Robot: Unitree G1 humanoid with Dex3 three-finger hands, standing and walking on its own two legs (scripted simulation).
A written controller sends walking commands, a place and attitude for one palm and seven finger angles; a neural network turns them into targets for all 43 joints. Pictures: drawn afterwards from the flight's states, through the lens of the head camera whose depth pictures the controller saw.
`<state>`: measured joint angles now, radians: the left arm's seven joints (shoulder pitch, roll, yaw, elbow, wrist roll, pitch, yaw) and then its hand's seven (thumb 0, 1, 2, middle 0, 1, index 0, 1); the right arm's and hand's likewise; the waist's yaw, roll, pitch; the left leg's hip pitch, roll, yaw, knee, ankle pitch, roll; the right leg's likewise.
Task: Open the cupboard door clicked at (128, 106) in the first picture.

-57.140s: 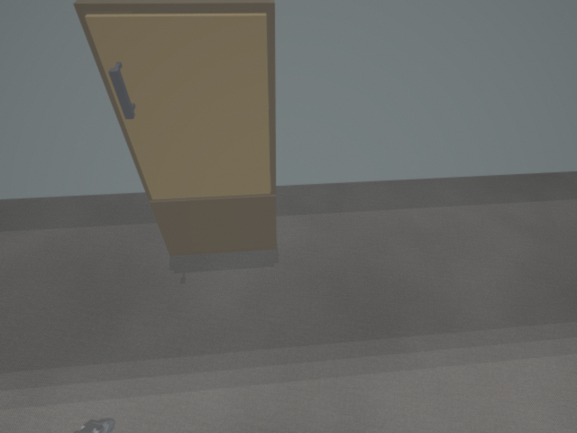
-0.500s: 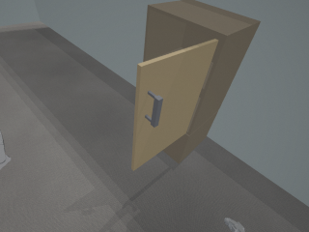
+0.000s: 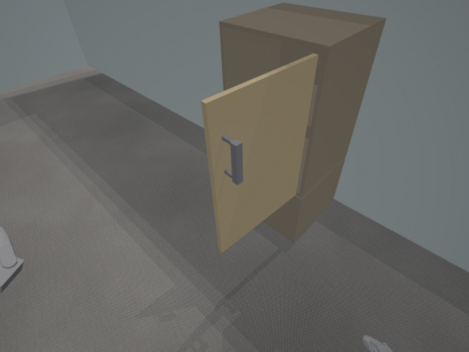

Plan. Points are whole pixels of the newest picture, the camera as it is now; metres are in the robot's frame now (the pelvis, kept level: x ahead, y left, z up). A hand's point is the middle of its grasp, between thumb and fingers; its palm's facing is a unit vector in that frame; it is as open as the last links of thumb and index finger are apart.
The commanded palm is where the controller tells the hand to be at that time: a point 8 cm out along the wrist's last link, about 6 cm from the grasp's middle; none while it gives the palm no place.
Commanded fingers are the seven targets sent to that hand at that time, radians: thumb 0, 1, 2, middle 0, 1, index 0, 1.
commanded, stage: stop stepping back and stand still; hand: left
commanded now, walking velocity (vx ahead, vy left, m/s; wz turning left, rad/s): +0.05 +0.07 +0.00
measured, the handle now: (231, 159) +0.59 +0.06 +0.01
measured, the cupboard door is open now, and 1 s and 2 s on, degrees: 86 86 86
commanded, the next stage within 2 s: let the arm hang, fingers relaxed in 0.96 s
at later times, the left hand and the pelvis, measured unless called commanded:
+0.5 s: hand (28, 261) +0.20 +0.30 +0.14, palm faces +0.40 -0.78 -0.48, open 7.4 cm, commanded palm +0.14 +0.33 +0.17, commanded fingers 0.00 0.90 0.90 -0.20 -0.30 -0.20 -0.30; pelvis +0.00 +0.03 -0.01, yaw +1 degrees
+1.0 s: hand (5, 275) +0.18 +0.32 +0.14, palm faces +0.41 -0.79 -0.46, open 7.4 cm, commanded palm +0.12 +0.35 +0.17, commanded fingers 0.00 0.90 0.90 -0.20 -0.30 -0.20 -0.30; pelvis -0.02 +0.05 +0.00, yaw +1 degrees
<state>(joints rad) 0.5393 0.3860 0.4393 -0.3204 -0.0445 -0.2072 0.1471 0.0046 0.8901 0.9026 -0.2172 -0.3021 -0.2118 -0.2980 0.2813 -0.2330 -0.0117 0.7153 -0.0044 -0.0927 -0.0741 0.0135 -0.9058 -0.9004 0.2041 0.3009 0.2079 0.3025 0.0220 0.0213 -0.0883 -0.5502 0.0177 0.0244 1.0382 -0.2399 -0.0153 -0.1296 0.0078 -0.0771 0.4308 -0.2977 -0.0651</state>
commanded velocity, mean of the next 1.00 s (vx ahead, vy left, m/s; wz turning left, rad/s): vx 0.00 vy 0.00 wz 0.00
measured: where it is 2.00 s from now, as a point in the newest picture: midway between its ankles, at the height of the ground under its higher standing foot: outside the picture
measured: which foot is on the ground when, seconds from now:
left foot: up 0.00-0.16, down 0.18-1.00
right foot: down 0.00-1.00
